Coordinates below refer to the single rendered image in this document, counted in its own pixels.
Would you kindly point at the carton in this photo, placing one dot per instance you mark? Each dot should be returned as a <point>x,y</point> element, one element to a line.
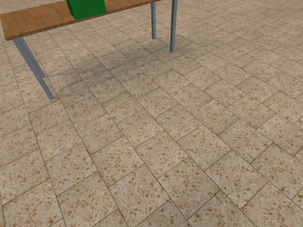
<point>81,9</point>

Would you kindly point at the table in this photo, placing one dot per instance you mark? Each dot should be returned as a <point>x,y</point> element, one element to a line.
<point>24,22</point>

